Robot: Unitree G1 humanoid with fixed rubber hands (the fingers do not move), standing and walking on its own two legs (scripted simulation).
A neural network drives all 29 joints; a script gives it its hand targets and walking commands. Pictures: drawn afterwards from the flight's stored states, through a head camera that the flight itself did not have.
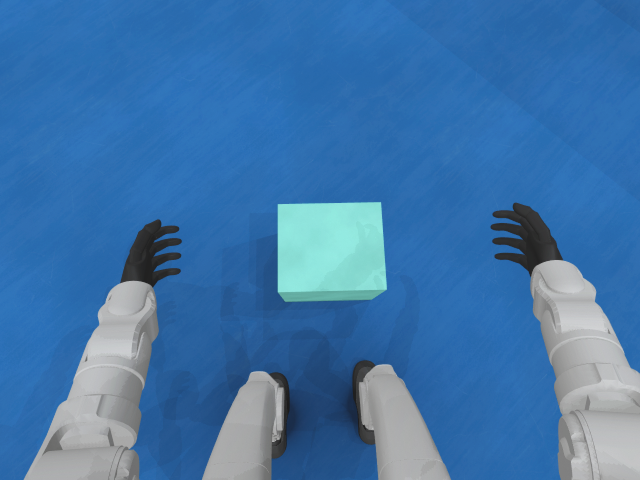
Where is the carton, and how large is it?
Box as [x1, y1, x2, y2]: [278, 202, 386, 301]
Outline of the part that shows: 380,202 278,204 278,292 285,301 371,299 386,289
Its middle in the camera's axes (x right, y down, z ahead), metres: +0.02 +0.04 +1.00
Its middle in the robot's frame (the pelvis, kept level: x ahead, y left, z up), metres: +0.48 -0.03 -0.59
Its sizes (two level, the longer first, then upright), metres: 0.244 0.207 0.239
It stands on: the floor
